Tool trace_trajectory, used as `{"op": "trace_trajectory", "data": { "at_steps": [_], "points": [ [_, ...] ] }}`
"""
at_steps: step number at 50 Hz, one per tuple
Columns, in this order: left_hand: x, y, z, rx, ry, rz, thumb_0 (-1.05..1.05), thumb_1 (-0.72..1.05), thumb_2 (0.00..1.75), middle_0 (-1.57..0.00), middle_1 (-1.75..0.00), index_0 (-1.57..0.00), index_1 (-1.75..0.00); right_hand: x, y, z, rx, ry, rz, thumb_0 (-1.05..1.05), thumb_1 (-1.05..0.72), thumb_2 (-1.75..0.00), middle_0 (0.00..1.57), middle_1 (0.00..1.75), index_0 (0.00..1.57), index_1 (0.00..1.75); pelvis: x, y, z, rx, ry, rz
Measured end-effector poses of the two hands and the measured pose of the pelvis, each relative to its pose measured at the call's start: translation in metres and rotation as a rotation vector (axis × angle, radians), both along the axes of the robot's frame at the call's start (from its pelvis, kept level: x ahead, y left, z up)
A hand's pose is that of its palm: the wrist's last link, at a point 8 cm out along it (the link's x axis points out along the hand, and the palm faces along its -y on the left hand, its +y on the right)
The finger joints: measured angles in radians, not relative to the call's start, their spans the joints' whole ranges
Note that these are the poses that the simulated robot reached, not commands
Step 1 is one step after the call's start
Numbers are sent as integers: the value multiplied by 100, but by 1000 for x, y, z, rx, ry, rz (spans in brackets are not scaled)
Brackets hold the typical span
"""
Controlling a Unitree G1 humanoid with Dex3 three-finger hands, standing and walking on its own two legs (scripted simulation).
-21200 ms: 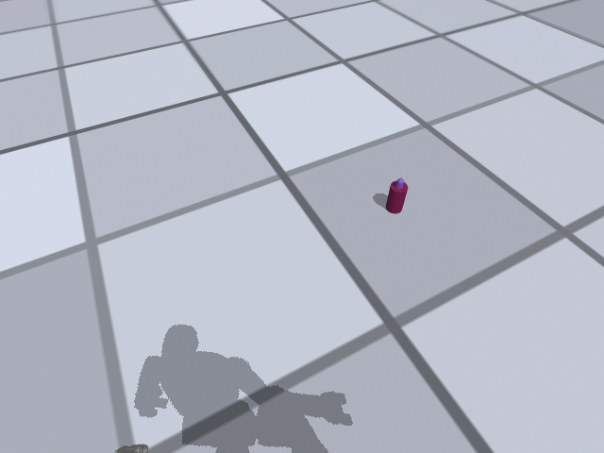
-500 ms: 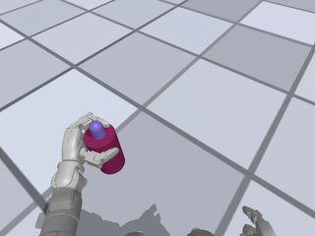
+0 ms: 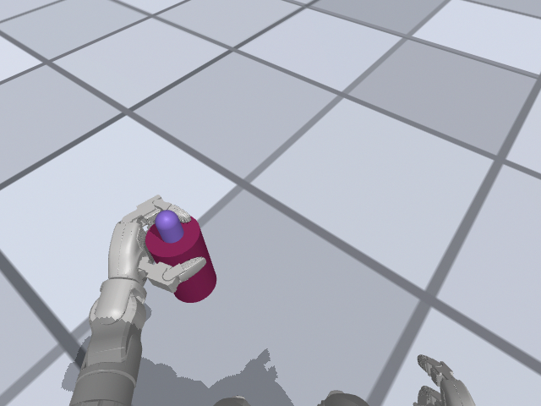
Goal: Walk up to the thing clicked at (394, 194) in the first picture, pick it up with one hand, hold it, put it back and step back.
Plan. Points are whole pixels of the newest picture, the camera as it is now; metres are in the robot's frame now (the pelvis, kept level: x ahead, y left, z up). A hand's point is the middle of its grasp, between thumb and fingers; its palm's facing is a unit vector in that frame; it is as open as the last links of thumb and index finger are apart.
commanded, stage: hold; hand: left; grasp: from the side
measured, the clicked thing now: (181, 252) +0.33 +0.16 +0.03
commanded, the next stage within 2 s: crouch in 0.70 s
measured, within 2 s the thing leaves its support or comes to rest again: neither
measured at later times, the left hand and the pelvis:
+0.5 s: hand (170, 238) +0.33 +0.17 +0.07, palm faces +0.01 -1.00 +0.01, open 8.9 cm; pelvis +0.00 +0.00 +0.00, yaw +0 degrees
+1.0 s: hand (175, 247) +0.33 +0.17 +0.04, palm faces +0.02 -1.00 +0.02, open 8.9 cm; pelvis -0.01 +0.00 -0.01, yaw +0 degrees
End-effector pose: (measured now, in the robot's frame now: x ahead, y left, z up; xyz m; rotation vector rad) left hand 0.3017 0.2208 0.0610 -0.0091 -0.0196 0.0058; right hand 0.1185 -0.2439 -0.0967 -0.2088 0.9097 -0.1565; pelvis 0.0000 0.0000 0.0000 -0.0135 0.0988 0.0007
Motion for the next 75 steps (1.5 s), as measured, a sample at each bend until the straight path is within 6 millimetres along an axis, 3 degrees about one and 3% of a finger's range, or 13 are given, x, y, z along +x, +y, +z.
{"op": "trace_trajectory", "data": {
  "at_steps": [24,48,54,59,67,75],
  "points": [
    [7,7,4,1,-9,9,1,-38,103,-69,-99,-91,-111,2,3,0,-1,-2,-6,1,-91,-90,20,30,20,30,4,3,-1,-5,6,2],
    [3,4,-8,3,14,1,1,-38,103,-69,-99,-91,-111,-5,5,-2,1,-2,4,1,-89,-89,20,30,20,30,-6,5,-4,-6,16,1],
    [5,4,-47,-27,58,41,1,-38,103,-70,-99,-91,-111,-10,1,-14,-11,12,17,1,-88,-89,20,30,20,30,-13,4,-17,-5,72,0],
    [8,6,-92,-18,61,39,1,-39,103,-70,-99,-92,-111,-19,-6,-40,-34,50,37,1,-88,-89,20,30,20,30,-22,2,-44,-4,157,1],
    [31,11,-175,10,6,7,1,-39,103,-70,-99,-92,-110,-38,-18,-117,-71,140,63,1,-89,-89,20,30,20,30,-33,2,-117,-13,330,3],
    [43,14,-258,5,29,23,1,-39,103,-70,-98,-92,-110,-50,-14,-202,-40,234,93,1,-89,-90,20,30,20,30,-41,3,-185,-11,441,-2]
  ]
}}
